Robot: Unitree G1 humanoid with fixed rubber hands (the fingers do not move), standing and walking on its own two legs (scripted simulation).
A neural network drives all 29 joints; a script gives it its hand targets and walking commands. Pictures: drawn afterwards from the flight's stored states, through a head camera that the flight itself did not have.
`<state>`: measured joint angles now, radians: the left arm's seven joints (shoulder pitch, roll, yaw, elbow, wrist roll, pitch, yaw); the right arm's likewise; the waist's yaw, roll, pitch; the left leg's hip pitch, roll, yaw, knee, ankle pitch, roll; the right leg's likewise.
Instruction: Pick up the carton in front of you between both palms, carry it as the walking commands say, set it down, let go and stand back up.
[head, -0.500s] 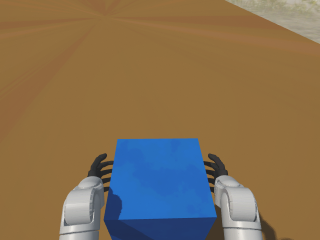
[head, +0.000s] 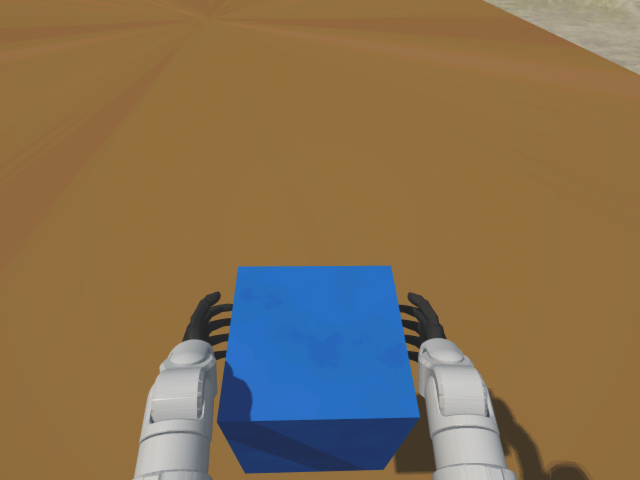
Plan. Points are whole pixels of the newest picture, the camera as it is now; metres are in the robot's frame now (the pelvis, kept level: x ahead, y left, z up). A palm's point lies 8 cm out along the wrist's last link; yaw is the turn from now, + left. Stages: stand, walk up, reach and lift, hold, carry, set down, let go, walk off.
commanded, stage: carry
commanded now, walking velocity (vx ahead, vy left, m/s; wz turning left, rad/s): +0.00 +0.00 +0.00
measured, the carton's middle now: (315, 373) +0.30 +0.00 -0.04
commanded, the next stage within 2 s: hold in 0.20 s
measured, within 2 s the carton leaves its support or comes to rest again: neither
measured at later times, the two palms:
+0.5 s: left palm (180, 379) +0.25 +0.16 +0.05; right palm (427, 360) +0.27 -0.14 +0.05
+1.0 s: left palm (206, 378) +0.30 +0.16 -0.05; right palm (408, 364) +0.32 -0.14 -0.05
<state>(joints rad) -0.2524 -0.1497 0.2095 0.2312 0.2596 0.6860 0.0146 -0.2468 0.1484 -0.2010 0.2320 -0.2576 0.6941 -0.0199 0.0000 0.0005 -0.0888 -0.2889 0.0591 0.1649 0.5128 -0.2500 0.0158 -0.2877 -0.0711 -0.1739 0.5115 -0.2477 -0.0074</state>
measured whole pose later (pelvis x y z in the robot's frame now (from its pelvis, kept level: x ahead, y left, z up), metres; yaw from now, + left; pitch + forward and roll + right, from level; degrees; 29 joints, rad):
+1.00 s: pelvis -0.05 -0.02 -0.03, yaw +2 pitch +6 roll +0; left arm -0.63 -0.19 0.56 0.61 0.47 0.38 -0.04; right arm -0.63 0.17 -0.54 0.63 -0.46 0.38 0.03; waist 0.02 0.00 0.12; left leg -0.58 -0.05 -0.07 0.74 -0.26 0.00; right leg -0.57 0.06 0.07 0.74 -0.28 -0.01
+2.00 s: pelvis -0.09 -0.02 -0.28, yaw +2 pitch +45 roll +1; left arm -0.99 -0.01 0.46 0.67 0.13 0.23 0.11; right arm -1.09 -0.08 -0.33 0.83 -0.13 0.22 -0.07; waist 0.04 -0.01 -0.07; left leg -2.04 -0.13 -0.06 1.78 -0.52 -0.05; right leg -2.03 0.15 0.06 1.79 -0.54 0.03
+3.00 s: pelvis -0.09 -0.02 -0.40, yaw +3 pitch +36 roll +2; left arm -1.27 0.14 0.38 0.92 0.01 0.17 0.14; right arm -1.40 -0.25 -0.16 1.10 0.01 0.16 -0.11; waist 0.05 -0.01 0.30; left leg -2.22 -0.12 -0.02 2.19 -0.60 -0.06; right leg -2.23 0.14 0.02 2.22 -0.62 0.02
